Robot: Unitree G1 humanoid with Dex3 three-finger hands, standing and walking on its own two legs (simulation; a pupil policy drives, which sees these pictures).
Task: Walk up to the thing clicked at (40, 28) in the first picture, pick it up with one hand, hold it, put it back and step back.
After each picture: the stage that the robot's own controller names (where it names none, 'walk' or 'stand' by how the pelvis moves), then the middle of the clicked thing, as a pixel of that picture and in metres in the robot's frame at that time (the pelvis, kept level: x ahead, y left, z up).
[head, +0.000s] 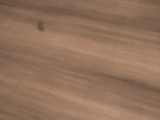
stand; (41, 26) +1.74 +0.51 -0.72
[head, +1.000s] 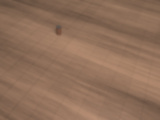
walk; (58, 30) +1.65 +0.21 -0.70
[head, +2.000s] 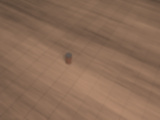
walk; (68, 58) +1.10 +0.09 -0.72
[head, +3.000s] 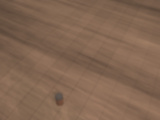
walk; (59, 99) +0.65 +0.15 -0.71
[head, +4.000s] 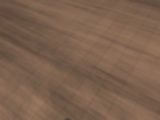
stand; out of the picture +0.42 +0.17 -0.70
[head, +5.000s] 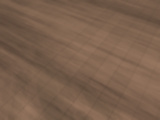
stand; out of the picture +0.37 +0.13 -0.72
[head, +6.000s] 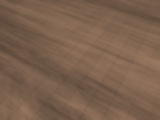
stand; out of the picture +0.36 +0.16 -0.73
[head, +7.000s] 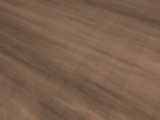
stand; out of the picture +0.35 +0.15 -0.73
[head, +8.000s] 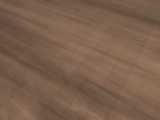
stand; out of the picture +0.35 +0.15 -0.73
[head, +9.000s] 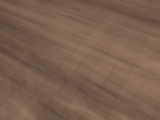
go down; out of the picture +0.35 +0.15 -0.73
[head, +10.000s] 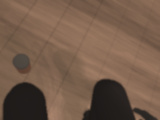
go down; (22, 64) +0.43 +0.20 -0.32
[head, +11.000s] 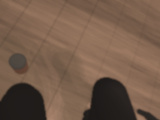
close in; (19, 64) +0.43 +0.21 -0.30
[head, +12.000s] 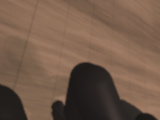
close in; out of the picture +0.41 +0.26 -0.22
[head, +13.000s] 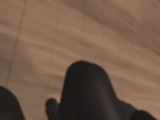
close; out of the picture +0.40 +0.27 -0.22
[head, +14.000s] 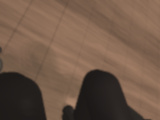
lift; out of the picture +0.35 +0.24 -0.16
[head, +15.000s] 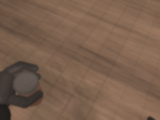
lift; (29, 90) +0.32 +0.17 +0.02
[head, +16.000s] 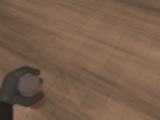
hold; (33, 93) +0.32 +0.17 +0.01
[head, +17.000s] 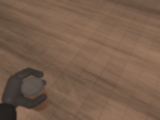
hold; (36, 94) +0.32 +0.16 +0.01
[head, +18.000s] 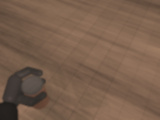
crouch; (36, 93) +0.33 +0.16 -0.01
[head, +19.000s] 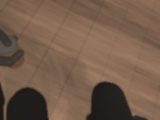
lower; (10, 52) +0.44 +0.21 -0.10
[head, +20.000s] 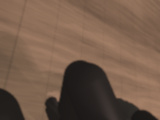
lower; out of the picture +0.42 +0.29 -0.23
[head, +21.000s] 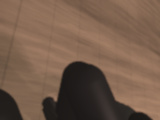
lower; out of the picture +0.42 +0.29 -0.23
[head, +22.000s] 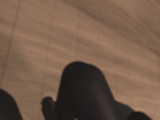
lower; out of the picture +0.42 +0.29 -0.23
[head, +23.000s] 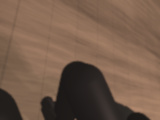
lower; out of the picture +0.42 +0.29 -0.23
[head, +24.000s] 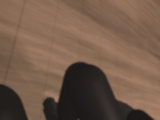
loosen; out of the picture +0.41 +0.27 -0.23
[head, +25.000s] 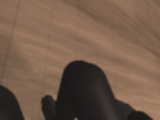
withdraw; out of the picture +0.41 +0.27 -0.23
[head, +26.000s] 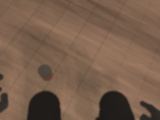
walk; (45, 73) +0.44 +0.18 -0.41
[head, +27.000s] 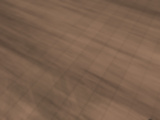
stand; out of the picture +0.37 +0.13 -0.66
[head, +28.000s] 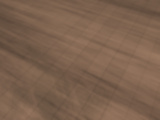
stand; out of the picture +0.38 +0.15 -0.66
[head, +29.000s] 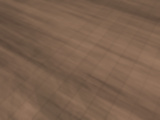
stand; out of the picture +0.38 +0.14 -0.71
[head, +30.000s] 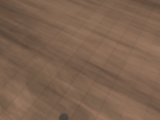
walk; out of the picture +0.42 +0.11 -0.70
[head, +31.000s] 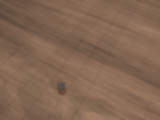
walk; (61, 89) +0.63 +0.13 -0.71
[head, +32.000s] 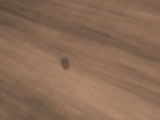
walk; (65, 63) +0.94 +0.22 -0.70
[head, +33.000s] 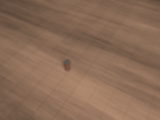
stand; (67, 65) +1.04 +0.15 -0.71
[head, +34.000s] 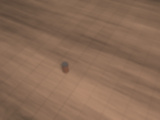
stand; (65, 67) +1.03 +0.16 -0.73
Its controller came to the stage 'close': yes
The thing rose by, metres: 0.72
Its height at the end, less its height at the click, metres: +0.00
